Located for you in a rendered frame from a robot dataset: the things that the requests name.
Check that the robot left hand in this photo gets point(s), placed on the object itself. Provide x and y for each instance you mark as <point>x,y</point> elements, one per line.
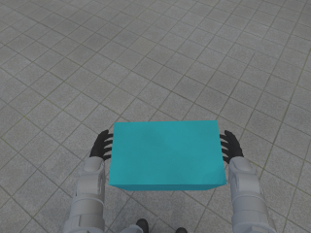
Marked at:
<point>99,145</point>

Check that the robot right forearm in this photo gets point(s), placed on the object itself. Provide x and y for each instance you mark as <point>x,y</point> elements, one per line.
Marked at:
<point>250,214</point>

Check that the robot right hand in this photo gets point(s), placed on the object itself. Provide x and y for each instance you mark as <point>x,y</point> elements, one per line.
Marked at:
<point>232,145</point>

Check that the robot left forearm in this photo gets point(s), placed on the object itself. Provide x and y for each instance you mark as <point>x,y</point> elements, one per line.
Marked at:
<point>86,213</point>

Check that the left robot foot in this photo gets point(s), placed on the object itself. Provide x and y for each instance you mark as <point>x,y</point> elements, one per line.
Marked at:
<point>143,224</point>

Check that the carton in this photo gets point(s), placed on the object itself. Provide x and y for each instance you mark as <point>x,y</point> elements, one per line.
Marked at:
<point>179,155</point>

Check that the robot left shin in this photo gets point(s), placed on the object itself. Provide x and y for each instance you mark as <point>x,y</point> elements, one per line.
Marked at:
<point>135,226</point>

